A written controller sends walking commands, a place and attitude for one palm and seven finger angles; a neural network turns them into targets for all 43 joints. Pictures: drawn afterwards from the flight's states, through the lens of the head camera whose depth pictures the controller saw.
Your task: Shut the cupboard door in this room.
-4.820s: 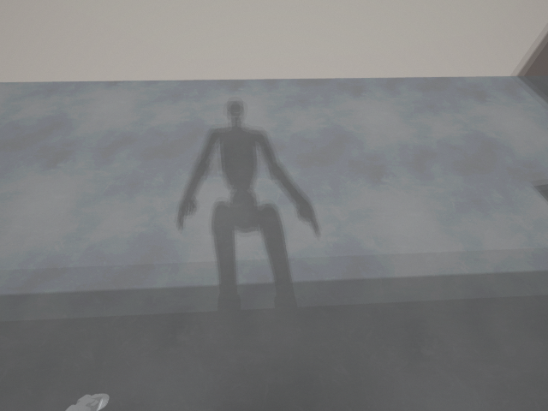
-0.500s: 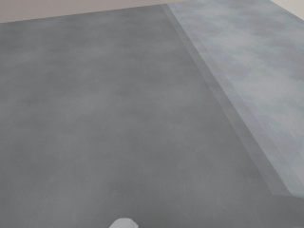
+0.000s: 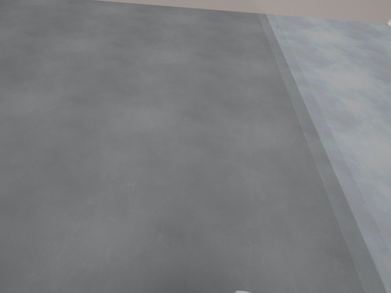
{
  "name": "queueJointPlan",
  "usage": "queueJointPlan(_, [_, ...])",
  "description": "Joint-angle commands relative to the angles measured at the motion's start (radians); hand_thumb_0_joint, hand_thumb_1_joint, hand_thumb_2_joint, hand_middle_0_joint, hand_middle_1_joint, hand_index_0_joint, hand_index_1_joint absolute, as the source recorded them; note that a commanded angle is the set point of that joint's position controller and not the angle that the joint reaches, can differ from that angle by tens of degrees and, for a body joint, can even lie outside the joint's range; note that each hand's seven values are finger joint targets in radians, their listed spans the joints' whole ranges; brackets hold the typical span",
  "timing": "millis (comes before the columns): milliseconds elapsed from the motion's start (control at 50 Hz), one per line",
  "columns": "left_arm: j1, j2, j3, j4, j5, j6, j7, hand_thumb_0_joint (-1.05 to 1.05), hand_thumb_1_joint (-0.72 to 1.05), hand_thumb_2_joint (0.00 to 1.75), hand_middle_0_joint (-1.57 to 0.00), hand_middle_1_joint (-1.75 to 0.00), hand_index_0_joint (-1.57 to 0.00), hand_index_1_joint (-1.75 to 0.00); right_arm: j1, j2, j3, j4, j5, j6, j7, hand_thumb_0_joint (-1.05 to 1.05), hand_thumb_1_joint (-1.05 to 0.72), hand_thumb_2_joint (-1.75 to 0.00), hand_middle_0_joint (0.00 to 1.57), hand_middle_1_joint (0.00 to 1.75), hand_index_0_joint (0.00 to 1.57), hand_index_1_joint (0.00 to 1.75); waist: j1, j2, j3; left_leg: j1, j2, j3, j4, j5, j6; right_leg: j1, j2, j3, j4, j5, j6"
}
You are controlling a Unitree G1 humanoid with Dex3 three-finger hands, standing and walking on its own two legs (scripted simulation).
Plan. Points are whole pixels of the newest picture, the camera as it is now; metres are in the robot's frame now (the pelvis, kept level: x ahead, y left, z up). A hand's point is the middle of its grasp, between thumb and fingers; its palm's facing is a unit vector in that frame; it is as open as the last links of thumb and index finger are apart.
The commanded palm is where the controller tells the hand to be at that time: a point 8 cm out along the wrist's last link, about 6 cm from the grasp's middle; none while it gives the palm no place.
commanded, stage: turn or walk to find it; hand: left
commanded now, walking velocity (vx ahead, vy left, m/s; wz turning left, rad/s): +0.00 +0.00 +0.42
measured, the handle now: out of the picture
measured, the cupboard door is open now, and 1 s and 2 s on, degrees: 97 97 97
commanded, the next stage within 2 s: none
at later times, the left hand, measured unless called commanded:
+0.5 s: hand out of the picture +0.00 +0.15 -0.16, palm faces +0.24 -0.94 -0.25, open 7.4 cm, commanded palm none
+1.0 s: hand out of the picture -0.08 +0.23 -0.17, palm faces +0.44 -0.86 -0.25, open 7.4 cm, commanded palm none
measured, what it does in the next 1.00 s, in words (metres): steps on the spot, turning left: right foot, then left foot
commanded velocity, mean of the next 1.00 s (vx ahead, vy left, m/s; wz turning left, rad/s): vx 0.00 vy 0.00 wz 0.42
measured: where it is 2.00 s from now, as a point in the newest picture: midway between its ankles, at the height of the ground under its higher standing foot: outside the picture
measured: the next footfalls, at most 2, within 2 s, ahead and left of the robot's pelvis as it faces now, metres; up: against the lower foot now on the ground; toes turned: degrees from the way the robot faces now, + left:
right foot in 0.22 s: +0.03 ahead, -0.15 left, +0.00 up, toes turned +2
left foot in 0.66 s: -0.05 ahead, +0.11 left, +0.00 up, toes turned +22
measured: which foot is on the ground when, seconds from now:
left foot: down 0.00-0.22, up 0.24-0.64, down 0.66-1.00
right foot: up 0.00-0.20, down 0.22-0.66, up 0.68-1.00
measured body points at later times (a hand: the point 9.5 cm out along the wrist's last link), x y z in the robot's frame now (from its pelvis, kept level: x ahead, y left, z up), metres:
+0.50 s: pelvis -0.03 -0.05 +0.00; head +0.00 -0.06 +0.45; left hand -0.02 +0.20 -0.14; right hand +0.05 -0.30 -0.16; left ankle -0.08 +0.11 -0.67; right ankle -0.01 -0.15 -0.74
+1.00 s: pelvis -0.06 +0.00 +0.00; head -0.04 +0.02 +0.45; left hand -0.10 +0.27 -0.15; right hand +0.12 -0.18 -0.14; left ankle -0.08 +0.09 -0.74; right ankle -0.02 -0.15 -0.68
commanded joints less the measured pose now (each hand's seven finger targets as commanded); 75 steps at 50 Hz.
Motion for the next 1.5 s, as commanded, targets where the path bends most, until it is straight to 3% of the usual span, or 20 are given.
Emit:
queueJointPlan(0, [-0.035, 0.046, 0.011, -0.087, -0.002, -0.016, 0.009, 0.0, 0.9, 0.9, -0.2, -0.3, -0.2, -0.3, 0.062, -0.219, -0.066, -0.046, -0.006, -0.009, -0.016, 0.0, -0.9, -0.9, 0.2, 0.3, 0.2, 0.3, -0.041, 0.161, -0.062, 0.095, 0.276, -0.288, -0.119, 0.263, 0.115, -0.051, 0.015, 0.005, -0.096, -0.041, -0.009])
queueJointPlan(160, [0.088, 0.053, 0.012, -0.078, -0.009, -0.042, 0.02, 0.0, 0.9, 0.9, -0.2, -0.3, -0.2, -0.3, 0.021, -0.206, -0.074, -0.064, -0.001, 0.002, -0.006, 0.0, -0.9, -0.9, 0.2, 0.3, 0.2, 0.3, 0.025, 0.134, -0.106, -0.111, 0.184, -0.317, 0.008, 0.178, 0.044, 0.311, 0.051, -0.007, -0.604, 0.171, -0.047])
queueJointPlan(200, [0.11, 0.188, 0.036, -0.086, 0.013, -0.059, 0.03, 0.0, 0.9, 0.9, -0.2, -0.3, -0.2, -0.3, 0.044, -0.103, -0.057, -0.098, 0.008, 0.0, 0.004, 0.0, -0.9, -0.9, 0.2, 0.3, 0.2, 0.3, 0.034, -0.255, -0.097, -0.387, -0.04, -0.062, 0.356, -0.298, -0.086, 0.444, -0.334, 0.363, -0.766, 0.219, -0.198])
queueJointPlan(220, [0.084, 0.181, 0.035, -0.105, 0.001, -0.058, 0.03, 0.0, 0.9, 0.9, -0.2, -0.3, -0.2, -0.3, 0.041, -0.156, -0.073, -0.087, -0.008, 0.016, 0.0, 0.0, -0.9, -0.9, 0.2, 0.3, 0.2, 0.3, 0.033, -0.22, -0.088, -0.354, -0.003, -0.102, 0.544, -0.359, -0.086, 0.304, -0.382, 0.358, -0.786, 0.19, -0.255])
queueJointPlan(300, [-0.052, 0.081, 0.008, -0.125, 0.0, -0.063, 0.026, 0.0, 0.9, 0.9, -0.2, -0.3, -0.2, -0.3, 0.092, -0.136, -0.074, -0.025, -0.009, 0.039, 0.018, 0.0, -0.9, -0.9, 0.2, 0.3, 0.2, 0.3, -0.042, -0.101, 0.017, -0.343, 0.05, -0.062, 0.787, -0.159, -0.112, 0.19, -0.203, 0.082, -0.747, 0.245, -0.2])
queueJointPlan(520, [0.123, 0.152, 0.03, -0.039, 0.016, -0.056, 0.021, 0.0, 0.9, 0.9, -0.2, -0.3, -0.2, -0.3, -0.058, -0.109, -0.043, -0.051, 0.007, 0.025, 0.015, 0.0, -0.9, -0.9, 0.2, 0.3, 0.2, 0.3, 0.05, -0.183, -0.045, -0.213, 0.063, 0.056, 0.388, -0.269, -0.127, 0.335, -0.252, 0.004, -0.628, 0.559, -0.239])
queueJointPlan(600, [0.082, 0.163, 0.035, -0.032, 0.009, -0.046, 0.019, 0.0, 0.9, 0.9, -0.2, -0.3, -0.2, -0.3, 0.024, -0.126, -0.041, -0.035, 0.008, 0.009, 0.01, 0.0, -0.9, -0.9, 0.2, 0.3, 0.2, 0.3, -0.005, -0.158, -0.098, -0.019, 0.051, 0.09, 0.088, -0.09, -0.106, 0.286, -0.232, -0.072, -0.501, 0.531, -0.167])
queueJointPlan(620, [0.087, 0.14, 0.032, -0.037, -0.001, -0.039, 0.016, 0.0, 0.9, 0.9, -0.2, -0.3, -0.2, -0.3, 0.054, -0.169, -0.049, -0.028, 0.006, -0.001, 0.012, 0.0, -0.9, -0.9, 0.2, 0.3, 0.2, 0.3, -0.026, -0.05, -0.12, 0.116, 0.095, 0.044, -0.03, 0.042, -0.087, 0.186, -0.199, -0.111, -0.393, 0.427, -0.117])
queueJointPlan(640, [0.113, 0.082, 0.024, -0.065, -0.007, -0.032, 0.01, 0.0, 0.9, 0.9, -0.2, -0.3, -0.2, -0.3, 0.074, -0.271, -0.072, -0.037, -0.003, -0.01, 0.009, 0.0, -0.9, -0.9, 0.2, 0.3, 0.2, 0.3, -0.033, 0.231, -0.143, 0.252, 0.331, -0.26, -0.071, 0.291, 0.009, -0.053, -0.078, -0.168, -0.201, 0.056, -0.042])
queueJointPlan(660, [0.047, 0.051, 0.002, -0.1, 0.002, -0.027, 0.01, 0.0, 0.9, 0.9, -0.2, -0.3, -0.2, -0.3, 0.122, -0.328, -0.081, -0.033, 0.001, -0.001, 0.007, 0.0, -0.9, -0.9, 0.2, 0.3, 0.2, 0.3, -0.063, 0.303, -0.114, 0.188, 0.452, -0.336, -0.099, 0.434, 0.095, -0.105, -0.03, -0.116, -0.039, -0.251, -0.028])
queueJointPlan(700, [-0.026, 0.071, 0.013, -0.082, 0.001, -0.01, 0.015, 0.0, 0.9, 0.9, -0.2, -0.3, -0.2, -0.3, 0.084, -0.279, -0.07, -0.02, -0.004, -0.004, -0.017, 0.0, -0.9, -0.9, 0.2, 0.3, 0.2, 0.3, -0.063, 0.281, -0.049, 0.078, 0.377, -0.307, -0.12, 0.337, 0.088, -0.13, -0.031, 0.001, 0.099, -0.16, -0.035])
queueJointPlan(800, [0.054, 0.075, 0.017, -0.03, 0.002, -0.015, -0.001, 0.0, 0.9, 0.9, -0.2, -0.3, -0.2, -0.3, -0.009, -0.222, -0.049, -0.057, 0.003, -0.019, -0.019, 0.0, -0.9, -0.9, 0.2, 0.3, 0.2, 0.3, -0.005, 0.177, -0.064, 0.095, 0.259, -0.173, -0.122, 0.341, 0.068, -0.094, -0.018, -0.004, 0.107, 0.021, -0.012])
queueJointPlan(1000, [-0.043, 0.039, 0.005, -0.095, -0.006, -0.025, 0.01, 0.0, 0.9, 0.9, -0.2, -0.3, -0.2, -0.3, 0.062, -0.225, -0.068, -0.049, -0.009, -0.006, -0.017, 0.0, -0.9, -0.9, 0.2, 0.3, 0.2, 0.3, -0.045, 0.172, -0.088, 0.12, 0.271, -0.32, -0.075, 0.38, 0.119, -0.02, 0.034, 0.006, -0.175, -0.068, -0.017])
queueJointPlan(1100, [0.065, 0.05, 0.006, -0.078, -0.012, -0.043, 0.017, 0.0, 0.9, 0.9, -0.2, -0.3, -0.2, -0.3, 0.02, -0.216, -0.071, -0.062, -0.002, 0.0, -0.01, 0.0, -0.9, -0.9, 0.2, 0.3, 0.2, 0.3, 0.015, 0.16, -0.121, -0.043, 0.202, -0.328, 0.015, 0.32, 0.06, 0.261, 0.064, -0.016, -0.545, 0.141, -0.038])
queueJointPlan(1120, [0.099, 0.083, 0.014, -0.073, -0.007, -0.053, 0.021, 0.0, 0.9, 0.9, -0.2, -0.3, -0.2, -0.3, 0.023, -0.188, -0.07, -0.066, 0.005, -0.001, -0.005, 0.0, -0.9, -0.9, 0.2, 0.3, 0.2, 0.3, 0.031, 0.077, -0.133, -0.14, 0.146, -0.281, 0.086, 0.179, 0.007, 0.383, -0.001, 0.035, -0.663, 0.214, -0.052])
queueJointPlan(1140, [0.109, 0.168, 0.03, -0.073, 0.009, -0.063, 0.03, 0.0, 0.9, 0.9, -0.2, -0.3, -0.2, -0.3, 0.047, -0.122, -0.058, -0.084, 0.012, -0.004, 0.001, 0.0, -0.9, -0.9, 0.2, 0.3, 0.2, 0.3, 0.028, -0.178, -0.133, -0.331, 0.012, -0.132, 0.271, -0.114, -0.066, 0.493, -0.237, 0.276, -0.721, 0.263, -0.136])
queueJointPlan(1160, [0.102, 0.202, 0.032, -0.09, 0.006, -0.059, 0.028, 0.0, 0.9, 0.9, -0.2, -0.3, -0.2, -0.3, 0.03, -0.131, -0.065, -0.097, 0.001, 0.007, -0.001, 0.0, -0.9, -0.9, 0.2, 0.3, 0.2, 0.3, 0.038, -0.219, -0.095, -0.342, -0.026, -0.078, 0.474, -0.372, -0.093, 0.367, -0.394, 0.351, -0.746, 0.353, -0.237])
queueJointPlan(1220, [-0.025, 0.112, 0.015, -0.116, -0.002, -0.061, 0.025, 0.0, 0.9, 0.9, -0.2, -0.3, -0.2, -0.3, 0.046, -0.151, -0.077, -0.04, -0.007, 0.036, 0.01, 0.0, -0.9, -0.9, 0.2, 0.3, 0.2, 0.3, -0.023, -0.095, 0.013, -0.341, 0.038, -0.099, 0.775, -0.229, -0.098, 0.194, -0.249, 0.172, -0.748, 0.251, -0.221])
queueJointPlan(1280, [-0.027, 0.078, 0.006, -0.115, 0.001, -0.07, 0.025, 0.0, 0.9, 0.9, -0.2, -0.3, -0.2, -0.3, 0.089, -0.132, -0.071, -0.013, -0.008, 0.039, 0.018, 0.0, -0.9, -0.9, 0.2, 0.3, 0.2, 0.3, -0.031, -0.123, -0.004, -0.336, 0.056, -0.061, 0.797, -0.141, -0.125, 0.232, -0.192, 0.052, -0.727, 0.324, -0.195])
queueJointPlan(1480, [0.107, 0.149, 0.029, -0.041, 0.015, -0.059, 0.023, 0.0, 0.9, 0.9, -0.2, -0.3, -0.2, -0.3, -0.048, -0.109, -0.042, -0.042, 0.006, 0.027, 0.014, 0.0, -0.9, -0.9, 0.2, 0.3, 0.2, 0.3, 0.043, -0.166, -0.05, -0.22, 0.073, 0.046, 0.408, -0.269, -0.129, 0.346, -0.261, -0.006, -0.633, 0.564, -0.243])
